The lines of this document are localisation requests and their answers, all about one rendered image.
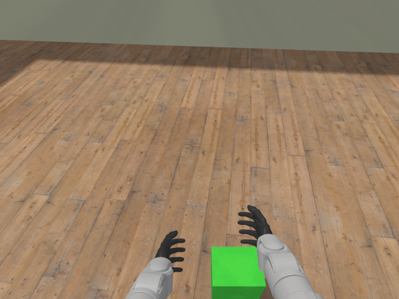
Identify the robot right forearm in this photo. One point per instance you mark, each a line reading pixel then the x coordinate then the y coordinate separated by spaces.
pixel 284 275

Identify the robot left forearm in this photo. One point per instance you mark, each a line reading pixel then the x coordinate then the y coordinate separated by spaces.
pixel 155 282

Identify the robot right hand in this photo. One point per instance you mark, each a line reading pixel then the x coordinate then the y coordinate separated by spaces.
pixel 260 225

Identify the robot left hand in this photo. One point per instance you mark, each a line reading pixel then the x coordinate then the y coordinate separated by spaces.
pixel 165 251

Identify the carton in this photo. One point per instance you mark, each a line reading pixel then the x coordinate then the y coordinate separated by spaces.
pixel 235 273

